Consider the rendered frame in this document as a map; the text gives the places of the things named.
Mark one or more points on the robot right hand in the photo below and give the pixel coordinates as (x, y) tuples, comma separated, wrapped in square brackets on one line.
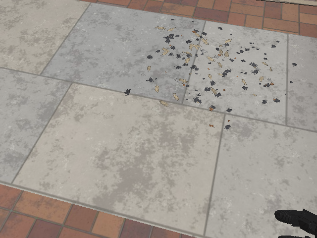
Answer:
[(304, 219)]

